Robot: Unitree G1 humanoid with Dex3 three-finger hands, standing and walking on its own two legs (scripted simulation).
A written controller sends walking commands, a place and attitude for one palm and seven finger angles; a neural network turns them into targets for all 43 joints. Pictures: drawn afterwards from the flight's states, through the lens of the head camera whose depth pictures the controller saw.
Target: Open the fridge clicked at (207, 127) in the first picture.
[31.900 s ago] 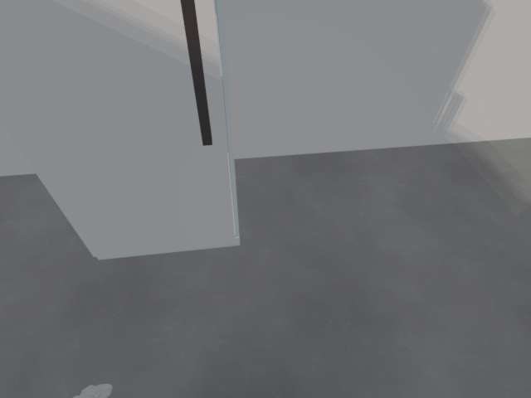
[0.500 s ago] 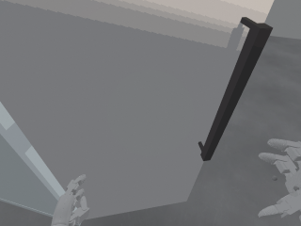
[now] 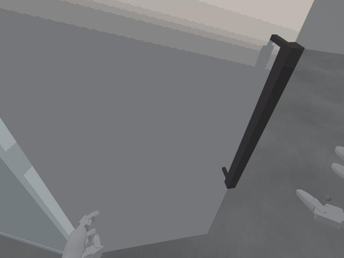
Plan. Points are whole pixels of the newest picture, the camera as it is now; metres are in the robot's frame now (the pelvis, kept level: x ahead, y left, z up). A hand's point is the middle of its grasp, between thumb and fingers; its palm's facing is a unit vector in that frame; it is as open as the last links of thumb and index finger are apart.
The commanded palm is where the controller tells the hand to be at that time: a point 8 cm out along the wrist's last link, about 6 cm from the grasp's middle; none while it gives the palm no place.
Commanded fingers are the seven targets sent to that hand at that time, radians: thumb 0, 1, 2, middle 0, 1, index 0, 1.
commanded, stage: draw the hand back to the body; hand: right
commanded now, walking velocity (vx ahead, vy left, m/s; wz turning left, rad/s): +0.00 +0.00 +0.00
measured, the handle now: (247, 129) +0.39 -0.19 +0.13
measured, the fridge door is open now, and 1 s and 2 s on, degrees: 66 66 66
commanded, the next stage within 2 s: step back with the hand held close in 0.62 s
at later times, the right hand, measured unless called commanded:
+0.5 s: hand (329, 197) +0.19 -0.26 +0.16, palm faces +0.49 +0.79 -0.37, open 7.6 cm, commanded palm +0.14 -0.29 +0.18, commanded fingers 0.00 -0.90 -0.90 0.20 0.30 0.20 0.30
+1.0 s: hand (324, 198) +0.19 -0.26 +0.15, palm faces +0.37 +0.82 -0.44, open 7.4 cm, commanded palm +0.12 -0.31 +0.18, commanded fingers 0.00 -0.90 -0.90 0.20 0.30 0.20 0.30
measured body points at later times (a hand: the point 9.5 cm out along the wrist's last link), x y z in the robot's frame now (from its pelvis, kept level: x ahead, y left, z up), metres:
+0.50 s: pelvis +0.00 +0.01 +0.01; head -0.03 +0.03 +0.45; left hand +0.19 +0.23 -0.07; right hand +0.15 -0.30 +0.18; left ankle +0.00 +0.14 -0.73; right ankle +0.00 -0.11 -0.73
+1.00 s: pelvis -0.02 -0.01 +0.01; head +0.00 -0.01 +0.46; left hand +0.16 +0.23 -0.07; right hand +0.16 -0.30 +0.18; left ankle +0.00 +0.14 -0.73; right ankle +0.00 -0.11 -0.73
